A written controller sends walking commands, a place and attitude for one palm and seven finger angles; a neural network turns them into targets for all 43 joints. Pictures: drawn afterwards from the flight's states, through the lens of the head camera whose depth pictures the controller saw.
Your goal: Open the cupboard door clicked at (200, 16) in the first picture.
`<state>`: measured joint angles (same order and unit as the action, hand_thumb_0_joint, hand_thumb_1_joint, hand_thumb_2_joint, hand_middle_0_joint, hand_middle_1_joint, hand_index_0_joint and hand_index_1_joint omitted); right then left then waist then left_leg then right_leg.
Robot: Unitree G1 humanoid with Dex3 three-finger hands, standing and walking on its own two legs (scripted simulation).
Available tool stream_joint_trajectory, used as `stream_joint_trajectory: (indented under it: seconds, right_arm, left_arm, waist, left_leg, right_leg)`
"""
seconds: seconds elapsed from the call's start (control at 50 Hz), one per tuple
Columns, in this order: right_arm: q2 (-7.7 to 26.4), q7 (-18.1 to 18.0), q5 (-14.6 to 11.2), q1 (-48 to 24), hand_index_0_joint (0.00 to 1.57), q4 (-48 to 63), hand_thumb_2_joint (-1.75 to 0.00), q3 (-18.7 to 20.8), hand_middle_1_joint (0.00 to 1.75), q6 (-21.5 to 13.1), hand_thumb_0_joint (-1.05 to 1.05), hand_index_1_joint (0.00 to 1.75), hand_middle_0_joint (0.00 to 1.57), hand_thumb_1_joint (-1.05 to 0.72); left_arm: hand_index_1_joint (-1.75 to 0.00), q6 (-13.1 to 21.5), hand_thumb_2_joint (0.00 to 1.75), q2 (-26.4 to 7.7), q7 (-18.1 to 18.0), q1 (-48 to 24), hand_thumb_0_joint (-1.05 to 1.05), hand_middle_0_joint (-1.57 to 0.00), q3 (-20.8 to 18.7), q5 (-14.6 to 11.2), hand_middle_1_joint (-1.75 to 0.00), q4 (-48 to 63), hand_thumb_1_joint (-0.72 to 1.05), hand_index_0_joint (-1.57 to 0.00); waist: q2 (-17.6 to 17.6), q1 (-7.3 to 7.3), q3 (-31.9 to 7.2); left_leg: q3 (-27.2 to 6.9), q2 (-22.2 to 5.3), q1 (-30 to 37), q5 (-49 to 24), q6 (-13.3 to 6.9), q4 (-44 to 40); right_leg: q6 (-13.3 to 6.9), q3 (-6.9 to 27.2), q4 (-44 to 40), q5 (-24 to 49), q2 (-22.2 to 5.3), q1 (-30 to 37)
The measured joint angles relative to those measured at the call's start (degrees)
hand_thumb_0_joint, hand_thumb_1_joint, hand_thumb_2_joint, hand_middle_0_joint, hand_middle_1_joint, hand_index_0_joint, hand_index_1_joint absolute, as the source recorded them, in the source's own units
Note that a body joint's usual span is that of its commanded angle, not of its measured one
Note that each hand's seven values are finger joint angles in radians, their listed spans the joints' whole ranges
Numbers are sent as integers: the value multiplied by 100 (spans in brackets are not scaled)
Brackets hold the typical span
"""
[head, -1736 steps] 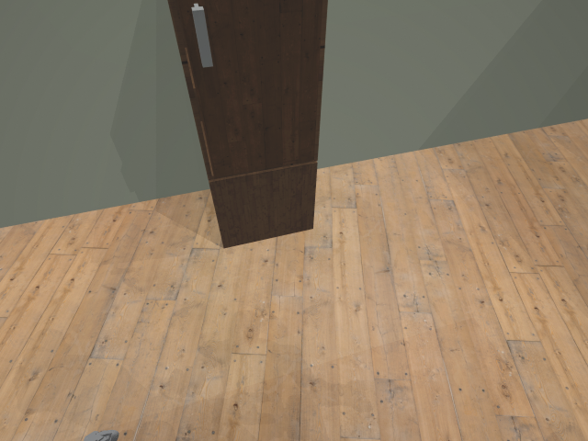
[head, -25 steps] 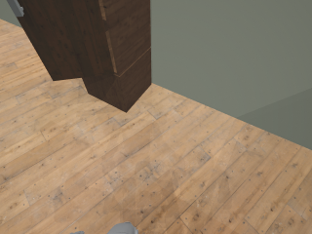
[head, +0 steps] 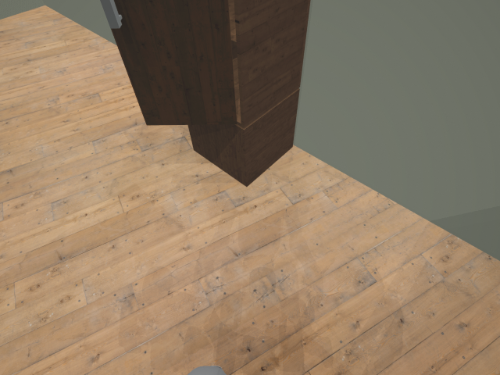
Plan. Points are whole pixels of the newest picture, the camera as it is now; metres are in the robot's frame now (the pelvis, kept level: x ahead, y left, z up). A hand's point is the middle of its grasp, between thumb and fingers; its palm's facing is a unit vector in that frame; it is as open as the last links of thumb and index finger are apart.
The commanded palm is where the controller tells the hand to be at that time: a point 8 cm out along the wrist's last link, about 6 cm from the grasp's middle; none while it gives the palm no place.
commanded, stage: take the last steps up to it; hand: left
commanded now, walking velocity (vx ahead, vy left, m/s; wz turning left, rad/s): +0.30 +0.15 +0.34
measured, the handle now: out of the picture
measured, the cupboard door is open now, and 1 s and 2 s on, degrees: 42 42 42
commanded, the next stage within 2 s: come to a stop and stand still in 1.34 s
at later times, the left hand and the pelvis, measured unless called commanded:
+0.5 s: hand out of the picture +0.10 +0.27 -0.16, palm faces +0.16 -0.97 -0.20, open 7.4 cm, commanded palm none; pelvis +0.07 +0.07 +0.01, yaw +7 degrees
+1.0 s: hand (101, 340) +0.20 +0.31 -0.17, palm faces +0.25 -0.95 -0.19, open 7.2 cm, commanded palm none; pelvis +0.25 +0.13 +0.01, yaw +10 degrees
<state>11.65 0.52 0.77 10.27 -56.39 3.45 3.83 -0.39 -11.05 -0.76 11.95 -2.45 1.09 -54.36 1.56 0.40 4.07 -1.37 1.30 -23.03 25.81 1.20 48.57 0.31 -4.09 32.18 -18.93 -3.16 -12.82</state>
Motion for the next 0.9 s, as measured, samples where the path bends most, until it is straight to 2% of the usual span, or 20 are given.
stream_joint_trajectory:
  seconds: [0.04,0.1,0.18,0.24,0.26,0.28,0.32,0.36,0.4,0.46,0.54,0.62,0.66,0.68,0.72,0.74,0.78,0.82,0.9]
  right_arm:
    - [19,8,-11,-8,20,-60,-90,26,30,21,1,29,20,-90]
    - [17,44,-13,0,20,-106,-90,36,30,2,1,29,20,-91]
    - [12,124,2,-19,19,-103,-90,27,30,-53,1,29,20,-91]
    - [24,149,11,-42,19,-12,-90,-2,30,-160,1,29,20,-91]
    - [51,142,20,-25,19,54,-90,-11,30,-228,1,29,20,-91]
    - [52,113,45,-31,19,104,-90,-5,30,-302,1,29,20,-91]
    - [0,38,74,3,19,157,-90,-32,30,-422,1,29,20,-91]
    - [-69,-38,78,149,20,161,-90,-69,30,-507,0,29,20,-91]
    - [-134,-84,76,324,20,78,-90,-115,30,-559,0,29,20,-91]
    - [-221,-97,63,593,20,-132,-90,-182,30,-594,0,29,20,-90]
    - [-318,-71,69,915,20,-414,-90,-224,30,-573,0,29,20,-90]
    - [-374,-58,81,1174,20,-634,-90,-226,30,-553,0,29,20,-90]
    - [-394,-57,58,1325,20,-711,-90,-225,30,-543,0,29,20,-90]
    - [-395,-47,30,1359,20,-753,-90,-214,30,-528,0,29,20,-90]
    - [-335,-18,29,1297,20,-816,-90,-168,30,-426,1,29,20,-90]
    - [-300,-7,39,1238,20,-831,-90,-136,30,-375,1,29,20,-90]
    - [-229,21,69,1067,20,-797,-90,-71,30,-300,1,29,20,-90]
    - [-194,51,79,887,20,-692,-90,-15,30,-290,1,29,20,-91]
    - [-156,127,79,533,19,-410,-90,53,30,-352,1,29,20,-91]
  left_arm:
    - [-30,23,90,69,-5,57,1,-20,21,9,-30,-28,91,-20]
    - [-30,94,90,123,31,156,1,-20,32,18,-30,-103,91,-20]
    - [-30,184,90,88,95,334,1,-20,-18,43,-30,-244,91,-21]
    - [-30,162,90,-9,140,519,1,-20,-88,36,-30,-386,91,-21]
    - [-30,121,90,-39,160,595,1,-20,-115,21,-30,-419,91,-21]
    - [-30,49,90,-79,174,613,1,-20,-146,3,-30,-467,91,-21]
    - [-30,-97,90,-168,168,584,1,-20,-175,12,-30,-578,91,-21]
    - [-30,-151,90,-224,178,500,1,-20,-197,19,-30,-642,91,-20]
    - [-30,-130,90,-243,207,379,1,-20,-198,26,-30,-612,91,-20]
    - [-30,-61,90,-209,231,172,1,-20,-162,24,-30,-479,91,-20]
    - [-30,-1,90,-100,239,-107,1,-19,-97,19,-30,-320,91,-20]
    - [-30,47,90,16,240,-353,1,-19,-58,19,-30,-208,91,-20]
    - [-30,145,90,45,253,-411,1,-20,-47,23,-30,-125,91,-20]
    - [-30,232,90,70,243,-449,1,-20,-54,32,-30,-98,91,-20]
    - [-30,329,90,183,194,-468,1,-20,-43,5,-30,-76,91,-20]
    - [-30,350,90,235,161,-417,1,-20,-36,-6,-30,-72,91,-20]
    - [-30,372,90,324,103,-248,1,-20,-30,-17,-30,-123,91,-20]
    - [-30,427,90,326,3,-59,-1,-20,-158,-61,-30,-208,94,-21]
    - [-30,458,90,124,57,269,-1,-20,-185,-7,-30,-488,96,-21]
  waist:
    - [-50,1,30]
    - [-186,-26,39]
    - [-379,-144,15]
    - [-497,-197,-30]
    - [-484,-185,-78]
    - [-498,-170,-73]
    - [-532,-172,-57]
    - [-504,-144,-96]
    - [-447,-125,-124]
    - [-337,-108,-160]
    - [-219,-30,-186]
    - [-157,79,-159]
    - [-149,117,-149]
    - [-133,113,-120]
    - [5,160,-12]
    - [40,158,-5]
    - [62,143,-37]
    - [17,113,-100]
    - [-147,0,-194]
  left_leg:
    - [134,-34,-83,120,52,490]
    - [330,-104,31,126,111,353]
    - [536,-181,282,71,97,-369]
    - [684,-189,666,-317,36,-1410]
    - [659,-188,771,-541,-66,-1761]
    - [659,-152,703,-953,-185,-1713]
    - [715,-101,679,-923,-364,-1503]
    - [711,-58,833,-844,-436,-1681]
    - [669,-11,1068,-946,-438,-2045]
    - [590,52,1421,-1103,-484,-2556]
    - [516,120,1805,-1070,-494,-2881]
    - [518,168,2083,-762,-445,-2800]
    - [492,171,2045,-394,-389,-2346]
    - [490,145,1855,-159,-365,-1794]
    - [406,20,1233,240,-297,-207]
    - [395,-49,891,189,-259,436]
    - [412,-251,278,-225,-158,1090]
    - [435,-471,-150,-611,-58,1027]
    - [540,-721,-447,-1114,87,-141]
  right_leg:
    - [13,-58,-152,49,-64,140]
    - [62,-150,-384,128,-178,325]
    - [184,-277,-510,116,-348,453]
    - [339,-342,-295,-65,-508,425]
    - [346,-360,-49,-217,-544,314]
    - [331,-314,461,-580,-578,120]
    - [220,-61,1828,-1018,-499,-433]
    - [141,31,2805,-836,-401,-942]
    - [114,11,3090,-508,-362,-1276]
    - [122,-44,2724,-163,-336,-1521]
    - [126,-94,1654,25,-300,-1465]
    - [89,-152,783,188,-195,-1145]
    - [1,-192,166,348,-123,-747]
    - [-78,-212,137,558,-117,-688]
    - [-155,-384,337,390,-95,-560]
    - [-159,-443,289,305,-86,-455]
    - [-105,-501,-18,302,-59,-223]
    - [-50,-518,-416,411,-41,15]
    - [56,-484,-993,482,-130,432]
